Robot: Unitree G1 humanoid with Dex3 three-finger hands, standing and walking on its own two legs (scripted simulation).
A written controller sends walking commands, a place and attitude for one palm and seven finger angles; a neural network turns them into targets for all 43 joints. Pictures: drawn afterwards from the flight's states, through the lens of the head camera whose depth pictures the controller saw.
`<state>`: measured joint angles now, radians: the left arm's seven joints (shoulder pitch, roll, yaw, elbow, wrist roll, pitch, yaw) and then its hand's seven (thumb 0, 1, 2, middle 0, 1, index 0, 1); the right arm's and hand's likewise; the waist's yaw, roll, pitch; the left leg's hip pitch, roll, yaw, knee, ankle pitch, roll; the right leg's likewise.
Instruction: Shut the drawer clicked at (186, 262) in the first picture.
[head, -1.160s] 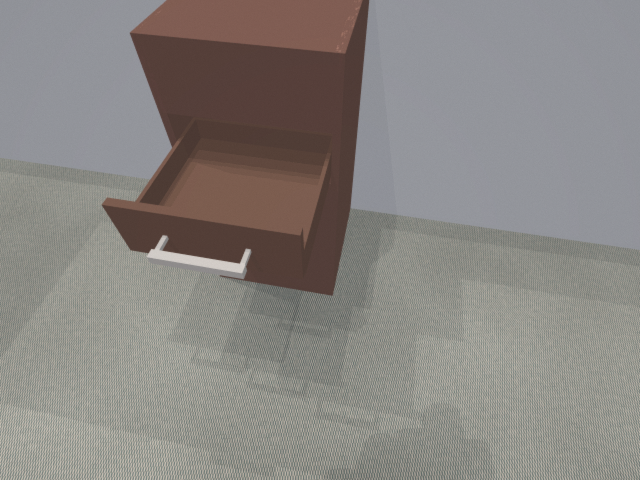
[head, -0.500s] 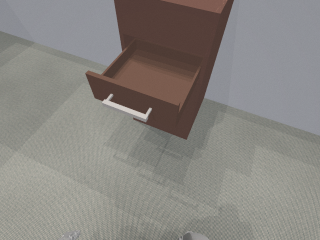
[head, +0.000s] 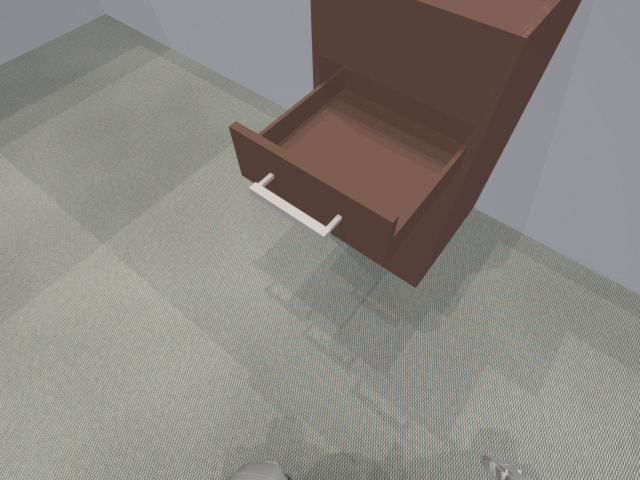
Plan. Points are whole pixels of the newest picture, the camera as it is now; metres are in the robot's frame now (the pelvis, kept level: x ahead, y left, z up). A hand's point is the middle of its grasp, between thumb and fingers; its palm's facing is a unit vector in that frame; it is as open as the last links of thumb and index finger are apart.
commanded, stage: stand and wait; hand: left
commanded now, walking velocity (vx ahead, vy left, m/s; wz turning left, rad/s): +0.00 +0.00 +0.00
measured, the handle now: (295, 204) +0.58 +0.11 -0.14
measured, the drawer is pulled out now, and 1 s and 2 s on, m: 0.30 0.30 0.30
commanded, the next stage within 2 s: turn or walk to find it in 0.34 s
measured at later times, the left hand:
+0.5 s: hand out of the picture +0.07 +0.20 -0.17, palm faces +0.02 -0.97 -0.25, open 7.4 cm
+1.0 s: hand out of the picture +0.01 +0.18 -0.17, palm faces +0.07 -0.98 -0.20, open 7.4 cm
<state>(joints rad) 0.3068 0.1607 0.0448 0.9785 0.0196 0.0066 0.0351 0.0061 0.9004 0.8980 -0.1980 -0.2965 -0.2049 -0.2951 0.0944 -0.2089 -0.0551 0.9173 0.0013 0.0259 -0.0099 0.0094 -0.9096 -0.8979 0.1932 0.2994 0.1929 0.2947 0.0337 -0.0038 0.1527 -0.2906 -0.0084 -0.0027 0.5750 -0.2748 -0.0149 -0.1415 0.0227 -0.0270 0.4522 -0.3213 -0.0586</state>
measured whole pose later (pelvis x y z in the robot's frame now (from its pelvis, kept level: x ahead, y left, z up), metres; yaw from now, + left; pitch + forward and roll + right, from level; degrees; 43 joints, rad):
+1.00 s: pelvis +0.01 +0.01 +0.00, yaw +1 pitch -1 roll +1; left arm 0.25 0.15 0.02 1.11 0.01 0.00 0.04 0.01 0.90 0.90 -0.20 -0.30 -0.20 -0.29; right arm 0.23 -0.16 -0.01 1.11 -0.01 0.00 -0.04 0.02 -0.93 -0.90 0.20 0.30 0.20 0.30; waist 0.00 0.00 0.09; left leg -0.16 -0.02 -0.02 0.41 -0.23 0.00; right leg -0.05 0.02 -0.05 0.38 -0.31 -0.04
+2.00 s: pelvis +0.04 -0.02 +0.00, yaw +30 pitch +1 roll +2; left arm 0.17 0.23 0.07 0.89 0.03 0.02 0.03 0.01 0.90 0.90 -0.20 -0.30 -0.20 -0.29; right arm 0.12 -0.26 -0.10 0.89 -0.01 0.07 0.02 0.01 -0.91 -0.90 0.19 0.30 0.19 0.29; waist -0.02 -0.02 0.15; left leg -0.46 0.00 0.04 0.91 -0.46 -0.06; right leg -0.18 -0.11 -0.10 0.52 -0.36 0.02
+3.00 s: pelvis +0.16 -0.01 -0.01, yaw +68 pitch +1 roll +1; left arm 0.13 0.22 0.06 0.84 0.03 0.02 0.02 0.01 0.90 0.90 -0.20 -0.30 -0.20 -0.29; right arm 0.14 -0.27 -0.09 0.90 -0.01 0.07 0.01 0.01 -0.91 -0.90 0.20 0.30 0.20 0.30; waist -0.03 0.03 0.15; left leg -0.46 -0.01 -0.05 1.05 -0.53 -0.05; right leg -0.28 -0.09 -0.11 0.62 -0.36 0.00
